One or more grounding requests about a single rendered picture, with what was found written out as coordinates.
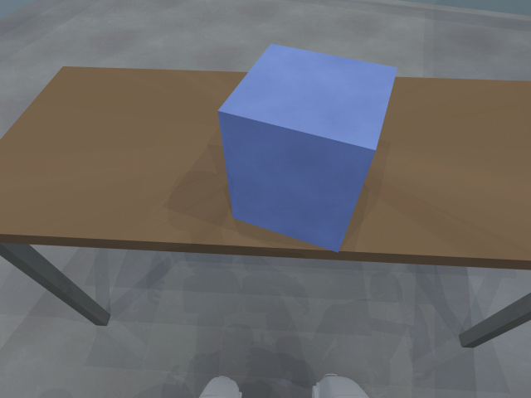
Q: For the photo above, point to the carton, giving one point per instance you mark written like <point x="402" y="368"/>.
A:
<point x="299" y="134"/>

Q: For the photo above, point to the left robot thigh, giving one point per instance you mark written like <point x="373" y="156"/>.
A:
<point x="220" y="387"/>

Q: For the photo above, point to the table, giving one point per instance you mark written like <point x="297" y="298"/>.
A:
<point x="132" y="159"/>

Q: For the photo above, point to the right robot thigh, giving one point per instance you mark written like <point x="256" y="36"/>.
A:
<point x="337" y="387"/>

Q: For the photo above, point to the robot thigh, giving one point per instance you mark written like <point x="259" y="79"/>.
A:
<point x="337" y="387"/>
<point x="220" y="387"/>

